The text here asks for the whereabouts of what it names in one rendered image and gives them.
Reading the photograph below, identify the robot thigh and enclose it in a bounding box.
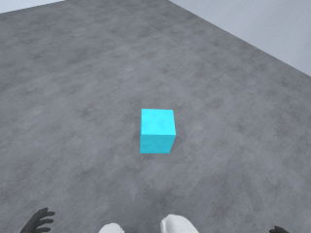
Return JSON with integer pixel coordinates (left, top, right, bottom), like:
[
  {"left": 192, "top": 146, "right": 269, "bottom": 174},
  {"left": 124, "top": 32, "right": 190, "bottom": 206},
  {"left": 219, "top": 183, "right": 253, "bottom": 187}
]
[
  {"left": 160, "top": 215, "right": 199, "bottom": 233},
  {"left": 99, "top": 223, "right": 124, "bottom": 233}
]

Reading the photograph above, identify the carton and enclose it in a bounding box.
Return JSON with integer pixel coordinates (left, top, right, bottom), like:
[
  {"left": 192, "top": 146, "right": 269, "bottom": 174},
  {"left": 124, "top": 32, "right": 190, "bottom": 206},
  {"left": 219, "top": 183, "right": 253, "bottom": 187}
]
[{"left": 140, "top": 109, "right": 176, "bottom": 153}]

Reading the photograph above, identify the robot left thigh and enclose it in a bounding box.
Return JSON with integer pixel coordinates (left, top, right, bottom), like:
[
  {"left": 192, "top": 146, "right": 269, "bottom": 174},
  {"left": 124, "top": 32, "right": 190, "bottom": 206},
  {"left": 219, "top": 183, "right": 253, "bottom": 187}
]
[{"left": 99, "top": 223, "right": 124, "bottom": 233}]

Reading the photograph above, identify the left robot hand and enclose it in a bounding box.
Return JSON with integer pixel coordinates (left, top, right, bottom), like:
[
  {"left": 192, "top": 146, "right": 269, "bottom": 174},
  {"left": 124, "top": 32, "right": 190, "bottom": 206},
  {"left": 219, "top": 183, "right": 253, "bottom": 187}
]
[{"left": 20, "top": 207, "right": 55, "bottom": 233}]

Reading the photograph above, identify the robot right thigh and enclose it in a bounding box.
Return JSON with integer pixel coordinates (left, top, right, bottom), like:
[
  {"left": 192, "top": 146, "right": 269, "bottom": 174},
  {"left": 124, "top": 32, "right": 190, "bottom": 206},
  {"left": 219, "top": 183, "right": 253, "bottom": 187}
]
[{"left": 160, "top": 215, "right": 199, "bottom": 233}]

